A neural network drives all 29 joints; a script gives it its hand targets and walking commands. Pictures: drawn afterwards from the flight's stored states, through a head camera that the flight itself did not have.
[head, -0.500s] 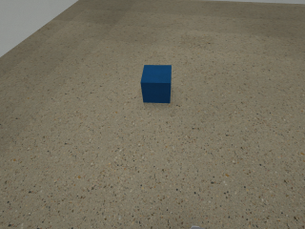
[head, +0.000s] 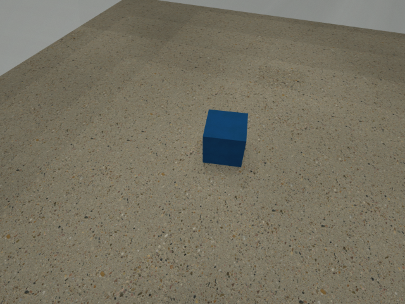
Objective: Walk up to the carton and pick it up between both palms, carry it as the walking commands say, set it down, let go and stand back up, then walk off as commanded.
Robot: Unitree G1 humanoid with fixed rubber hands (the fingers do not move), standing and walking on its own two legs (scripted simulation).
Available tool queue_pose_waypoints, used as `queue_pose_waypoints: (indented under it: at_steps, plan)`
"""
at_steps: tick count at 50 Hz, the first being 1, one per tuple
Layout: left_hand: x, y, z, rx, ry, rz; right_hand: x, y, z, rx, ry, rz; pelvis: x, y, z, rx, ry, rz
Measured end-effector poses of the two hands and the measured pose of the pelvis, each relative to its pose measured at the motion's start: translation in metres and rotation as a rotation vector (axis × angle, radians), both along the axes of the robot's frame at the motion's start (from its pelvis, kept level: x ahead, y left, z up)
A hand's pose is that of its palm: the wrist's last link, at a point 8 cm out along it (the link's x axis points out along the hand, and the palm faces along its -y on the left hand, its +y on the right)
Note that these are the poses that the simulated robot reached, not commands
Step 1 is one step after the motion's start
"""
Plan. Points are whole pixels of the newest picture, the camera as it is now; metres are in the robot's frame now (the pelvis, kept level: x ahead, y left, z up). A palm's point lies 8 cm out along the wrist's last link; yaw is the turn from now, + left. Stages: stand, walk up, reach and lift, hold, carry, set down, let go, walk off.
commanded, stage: walk up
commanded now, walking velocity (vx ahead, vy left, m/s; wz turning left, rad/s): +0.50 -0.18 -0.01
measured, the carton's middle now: (224, 138) +1.15 -0.07 -0.65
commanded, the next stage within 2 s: none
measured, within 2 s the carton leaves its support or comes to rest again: neither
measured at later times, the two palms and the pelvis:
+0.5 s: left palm (140, 244) +0.27 +0.19 -0.11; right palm (352, 262) +0.26 -0.32 -0.14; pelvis +0.22 -0.08 +0.01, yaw +1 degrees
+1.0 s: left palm (141, 174) +0.49 +0.23 -0.13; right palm (317, 195) +0.43 -0.27 -0.11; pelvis +0.44 -0.02 +0.01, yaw -1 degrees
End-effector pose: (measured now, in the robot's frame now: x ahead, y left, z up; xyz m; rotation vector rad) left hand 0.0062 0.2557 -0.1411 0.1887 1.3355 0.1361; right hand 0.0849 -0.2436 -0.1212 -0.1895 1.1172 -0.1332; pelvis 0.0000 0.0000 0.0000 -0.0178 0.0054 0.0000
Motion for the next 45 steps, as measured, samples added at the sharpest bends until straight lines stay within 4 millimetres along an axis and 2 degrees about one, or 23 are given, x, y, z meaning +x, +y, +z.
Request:
queue_pose_waypoints:
  at_steps: [5, 8, 11, 14, 16, 18, 24, 29, 33, 36, 39, 41, 43, 45]
  plan:
    - [0.074, -0.005, 0.01, -0.022, -0.056, -0.051, -0.046, -0.008, 0.009, -0.027, 0.176, -0.099, 0.047, -0.001, 0.011, -0.012, -0.007, -0.002]
    - [0.117, -0.014, 0.013, -0.034, -0.075, -0.082, -0.061, -0.013, 0.013, -0.026, 0.259, -0.147, 0.074, -0.008, 0.012, -0.011, -0.014, -0.001]
    - [0.162, -0.029, 0.015, -0.04, -0.102, -0.115, -0.061, -0.022, 0.013, -0.018, 0.313, -0.181, 0.102, -0.021, 0.011, -0.003, -0.013, 0.0]
    - [0.209, -0.047, 0.016, -0.03, -0.136, -0.139, -0.042, -0.036, 0.005, -0.002, 0.346, -0.193, 0.131, -0.038, 0.005, 0.014, 0.007, 0.0]
    - [0.236, -0.059, 0.014, -0.012, -0.164, -0.146, -0.02, -0.048, -0.008, 0.016, 0.354, -0.188, 0.153, -0.052, -0.003, 0.033, 0.018, 0.0]
    - [0.251, -0.068, 0.01, 0.009, -0.182, -0.138, 0.011, -0.06, -0.023, 0.032, 0.347, -0.166, 0.171, -0.064, -0.011, 0.047, 0.006, 0.005]
    - [0.264, -0.072, 0.033, 0.054, -0.127, -0.074, 0.156, -0.073, -0.018, 0.058, 0.15, -0.06, 0.213, -0.076, 0.007, 0.073, 0.009, 0.01]
    - [0.278, -0.065, 0.043, 0.074, -0.1, -0.029, 0.257, -0.064, -0.005, 0.083, 0.03, 0.01, 0.25, -0.073, 0.016, 0.08, 0.004, 0.006]
    - [0.293, -0.053, 0.044, 0.076, -0.061, -0.006, 0.321, -0.049, 0.004, 0.095, -0.031, 0.042, 0.283, -0.062, 0.02, 0.076, 0.008, 0.002]
    - [0.309, -0.042, 0.038, 0.062, -0.028, 0.008, 0.364, -0.036, 0.008, 0.085, -0.059, 0.059, 0.31, -0.049, 0.018, 0.061, 0.024, 0.0]
    - [0.333, -0.028, 0.023, 0.038, 0.006, 0.015, 0.398, -0.022, 0.008, 0.057, -0.08, 0.061, 0.341, -0.032, 0.01, 0.036, 0.035, -0.002]
    - [0.356, -0.015, 0.005, 0.024, 0.003, 0.008, 0.411, -0.015, 0.0, 0.023, -0.095, 0.047, 0.362, -0.018, -0.003, 0.008, 0.018, -0.008]
    - [0.385, -0.012, -0.001, 0.009, -0.007, -0.005, 0.403, -0.012, -0.003, 0.011, -0.051, 0.017, 0.381, -0.013, -0.005, 0.012, 0.002, -0.003]
    - [0.415, -0.013, 0.003, -0.001, -0.032, -0.021, 0.386, -0.014, 0.0, 0.0, 0.018, -0.016, 0.4, -0.012, 0.002, 0.003, -0.002, -0.006]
